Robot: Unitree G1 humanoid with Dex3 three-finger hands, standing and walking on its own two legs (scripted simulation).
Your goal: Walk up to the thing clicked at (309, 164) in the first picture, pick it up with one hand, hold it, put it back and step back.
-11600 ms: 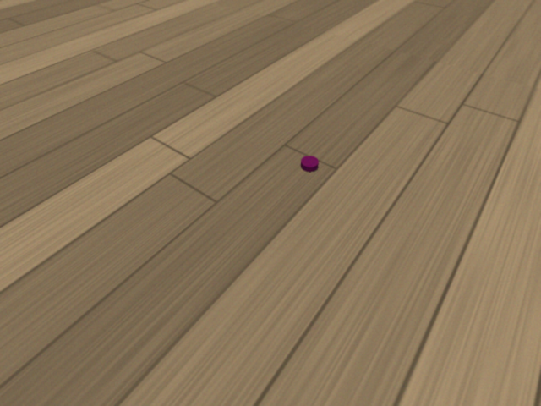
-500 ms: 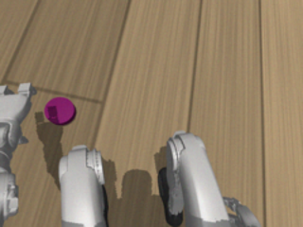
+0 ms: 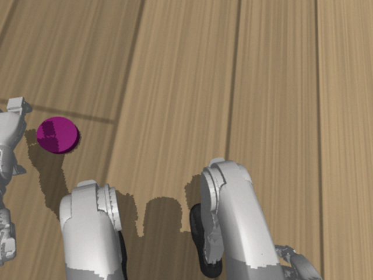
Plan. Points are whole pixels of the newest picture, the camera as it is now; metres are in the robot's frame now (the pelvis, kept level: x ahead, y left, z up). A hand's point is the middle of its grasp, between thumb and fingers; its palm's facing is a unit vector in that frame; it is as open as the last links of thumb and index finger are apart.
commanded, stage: rise first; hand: left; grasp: from above
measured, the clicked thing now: (59, 135) +0.47 +0.26 -0.31
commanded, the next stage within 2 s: approach in 0.08 s
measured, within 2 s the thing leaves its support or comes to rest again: neither
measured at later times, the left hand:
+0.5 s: hand (51, 128) +0.46 +0.25 -0.20, palm faces -0.40 -0.05 -0.91, open 14.1 cm
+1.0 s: hand (31, 146) +0.42 +0.30 -0.21, palm faces -0.54 -0.11 -0.84, open 14.1 cm
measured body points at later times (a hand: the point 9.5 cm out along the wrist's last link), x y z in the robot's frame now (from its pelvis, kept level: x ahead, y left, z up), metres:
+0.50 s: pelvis +0.00 +0.00 -0.01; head +0.24 +0.08 +0.36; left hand +0.47 +0.25 -0.14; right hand +0.05 -0.28 -0.10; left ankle +0.07 +0.13 -0.29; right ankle +0.10 -0.13 -0.29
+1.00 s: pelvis -0.01 +0.00 -0.01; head +0.25 +0.06 +0.35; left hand +0.44 +0.30 -0.17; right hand +0.02 -0.27 -0.11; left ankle +0.07 +0.13 -0.29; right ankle +0.10 -0.13 -0.29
